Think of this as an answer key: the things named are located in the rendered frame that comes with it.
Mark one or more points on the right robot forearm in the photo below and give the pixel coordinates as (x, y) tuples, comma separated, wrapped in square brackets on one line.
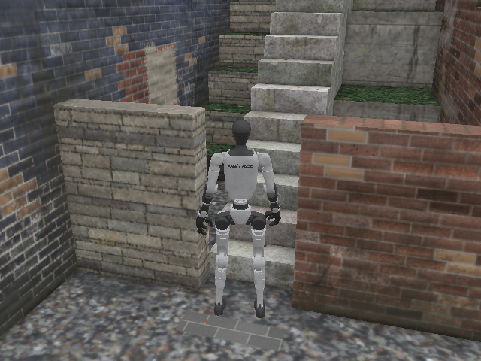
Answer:
[(273, 200)]

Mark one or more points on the left robot hand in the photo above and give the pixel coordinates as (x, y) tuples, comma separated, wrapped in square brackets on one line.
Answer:
[(200, 225)]

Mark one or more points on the right robot hand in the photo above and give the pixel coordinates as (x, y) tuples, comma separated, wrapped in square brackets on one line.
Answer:
[(273, 215)]

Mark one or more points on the robot left upper arm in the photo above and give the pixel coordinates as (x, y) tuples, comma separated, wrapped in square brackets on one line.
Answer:
[(213, 173)]

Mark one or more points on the robot right thigh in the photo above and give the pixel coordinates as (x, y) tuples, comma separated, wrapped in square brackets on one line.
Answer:
[(258, 228)]

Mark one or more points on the humanoid robot torso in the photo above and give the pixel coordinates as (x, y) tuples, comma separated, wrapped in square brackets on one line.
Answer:
[(240, 182)]

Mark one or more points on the robot right upper arm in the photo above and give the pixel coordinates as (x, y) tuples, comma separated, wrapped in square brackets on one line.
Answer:
[(267, 172)]

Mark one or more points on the left robot forearm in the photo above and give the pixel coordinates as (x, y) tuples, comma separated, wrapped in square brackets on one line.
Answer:
[(205, 203)]

